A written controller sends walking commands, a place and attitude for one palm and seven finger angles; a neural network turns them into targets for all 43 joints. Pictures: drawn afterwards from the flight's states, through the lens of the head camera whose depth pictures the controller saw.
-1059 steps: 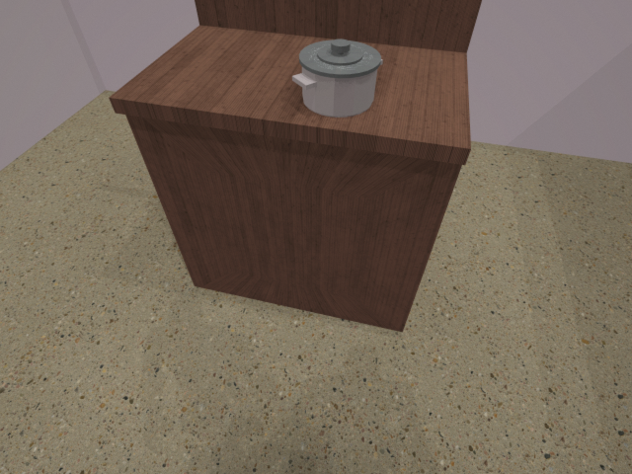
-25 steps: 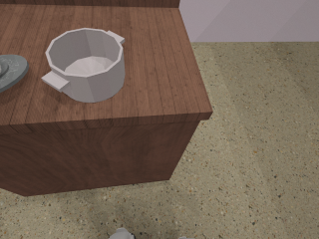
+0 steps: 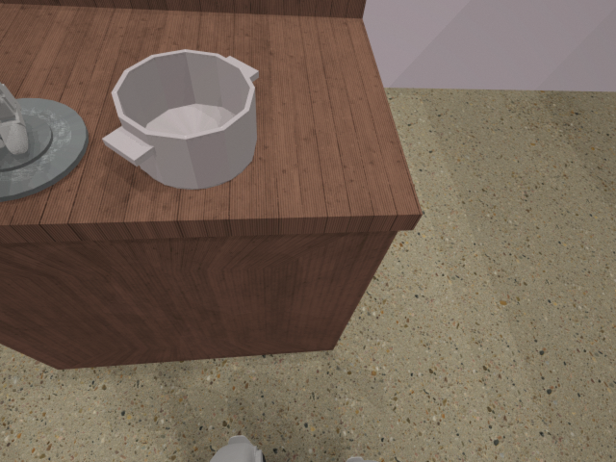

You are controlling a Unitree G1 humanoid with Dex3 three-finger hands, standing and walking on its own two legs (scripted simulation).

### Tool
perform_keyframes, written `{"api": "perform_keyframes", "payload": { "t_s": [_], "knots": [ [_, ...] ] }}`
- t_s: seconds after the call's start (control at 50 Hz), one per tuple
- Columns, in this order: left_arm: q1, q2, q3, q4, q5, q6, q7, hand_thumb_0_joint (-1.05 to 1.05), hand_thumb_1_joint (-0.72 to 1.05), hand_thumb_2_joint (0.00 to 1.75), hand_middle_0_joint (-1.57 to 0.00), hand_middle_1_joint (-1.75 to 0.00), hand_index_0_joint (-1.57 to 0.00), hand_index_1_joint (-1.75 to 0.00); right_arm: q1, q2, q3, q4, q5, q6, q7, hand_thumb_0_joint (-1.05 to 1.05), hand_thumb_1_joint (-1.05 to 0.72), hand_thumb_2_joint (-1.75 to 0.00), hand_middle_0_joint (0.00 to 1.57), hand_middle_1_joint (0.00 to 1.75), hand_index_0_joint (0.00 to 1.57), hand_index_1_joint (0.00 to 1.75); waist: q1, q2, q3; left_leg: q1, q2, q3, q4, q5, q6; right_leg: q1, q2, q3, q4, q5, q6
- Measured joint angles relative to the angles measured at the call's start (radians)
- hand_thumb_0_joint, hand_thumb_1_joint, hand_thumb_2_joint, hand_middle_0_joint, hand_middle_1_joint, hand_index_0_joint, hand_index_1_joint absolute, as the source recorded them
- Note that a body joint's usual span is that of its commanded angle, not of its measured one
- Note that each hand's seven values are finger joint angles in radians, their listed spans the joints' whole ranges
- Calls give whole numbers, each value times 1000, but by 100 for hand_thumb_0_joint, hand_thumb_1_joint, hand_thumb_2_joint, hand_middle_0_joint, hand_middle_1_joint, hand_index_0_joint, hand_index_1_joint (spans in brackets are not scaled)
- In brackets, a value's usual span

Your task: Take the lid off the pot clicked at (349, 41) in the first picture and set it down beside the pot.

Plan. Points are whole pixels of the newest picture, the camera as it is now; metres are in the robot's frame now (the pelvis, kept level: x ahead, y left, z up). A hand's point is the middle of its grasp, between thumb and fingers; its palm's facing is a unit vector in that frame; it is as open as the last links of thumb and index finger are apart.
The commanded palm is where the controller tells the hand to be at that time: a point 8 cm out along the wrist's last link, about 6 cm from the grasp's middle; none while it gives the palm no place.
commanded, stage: open the fingers wide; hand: left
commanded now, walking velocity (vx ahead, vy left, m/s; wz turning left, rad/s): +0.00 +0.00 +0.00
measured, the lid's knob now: (1, 131) +0.51 +0.36 +0.10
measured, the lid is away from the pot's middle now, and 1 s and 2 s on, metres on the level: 0.23 0.25 0.25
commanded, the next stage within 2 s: raise the empty hand in 0.80 s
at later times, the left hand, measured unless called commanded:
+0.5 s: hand out of the picture +0.47 +0.36 +0.14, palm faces -0.41 -0.15 -0.90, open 8.3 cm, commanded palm +0.51 +0.35 +0.19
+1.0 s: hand out of the picture +0.47 +0.36 +0.14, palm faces -0.40 -0.13 -0.91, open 10.7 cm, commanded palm +0.50 +0.35 +0.21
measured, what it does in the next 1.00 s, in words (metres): stands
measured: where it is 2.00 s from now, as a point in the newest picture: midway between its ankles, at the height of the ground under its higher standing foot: outside the picture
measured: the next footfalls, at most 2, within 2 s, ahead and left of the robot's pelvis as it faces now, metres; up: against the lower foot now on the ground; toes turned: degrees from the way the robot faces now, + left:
none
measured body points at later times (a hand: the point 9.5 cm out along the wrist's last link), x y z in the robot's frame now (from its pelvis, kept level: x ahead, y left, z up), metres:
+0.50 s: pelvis +0.00 +0.01 +0.00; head +0.09 +0.03 +0.44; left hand +0.48 +0.37 +0.19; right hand +0.00 -0.28 -0.11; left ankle +0.04 +0.08 -0.71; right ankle -0.03 -0.15 -0.71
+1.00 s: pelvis +0.00 +0.02 +0.00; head +0.09 +0.05 +0.44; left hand +0.48 +0.37 +0.19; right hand +0.00 -0.27 -0.11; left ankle +0.04 +0.08 -0.71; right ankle -0.03 -0.15 -0.71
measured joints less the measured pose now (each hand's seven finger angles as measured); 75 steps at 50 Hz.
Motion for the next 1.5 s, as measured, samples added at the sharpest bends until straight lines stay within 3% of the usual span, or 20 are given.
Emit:
{"api": "perform_keyframes", "payload": {
  "t_s": [0.24, 0.68, 1.04, 1.28, 1.5],
  "knots": [
    [-45, 19, -22, 23, -7, -9, -12, -1, 45, 72, -51, -101, -85, -109, -21, -15, 1, 3, 4, 0, -4, 0, -90, -90, 20, 30, 20, 30, 1, -6, 3, -16, -2, -2, 12, -3, 3, -15, -2, -2, 13, -4, 3],
    [-37, 28, 11, 17, 15, -30, -10, 0, 0, 73, -41, -81, -50, -86, 28, 0, -2, 3, 3, 21, 8, 0, -90, -90, 20, 30, 20, 30, -12, 0, 0, -31, -3, 13, 21, -7, 14, -33, -4, 13, 18, -3, 6],
    [-5, 9, 20, -34, 2, -47, -15, 0, -5, 75, -40, -77, -44, -79, 12, -5, -10, -12, 3, 23, 10, 0, -90, -90, 20, 30, 20, 30, 2, -2, -4, -14, -8, 14, 10, -2, 21, -11, -7, 15, -2, 7, 5],
    [-80, -1, -51, -9, -9, 5, -31, 0, -6, 76, -41, -77, -42, -78, 3, -5, -3, -5, 8, 9, 9, 0, -90, -90, 20, 30, 20, 30, 14, -2, -1, 20, -18, 12, -15, 8, 27, 26, -16, 12, -29, 16, 1],
    [-117, -18, -65, -36, -9, 25, -53, 0, -6, 76, -42, -77, -41, -77, 13, -6, -8, 5, 4, 2, 17, 1, -90, -90, 20, 30, 20, 30, 19, 3, -2, 52, -27, 13, -46, 18, 29, 58, -23, 13, -59, 24, -8]
  ]
}}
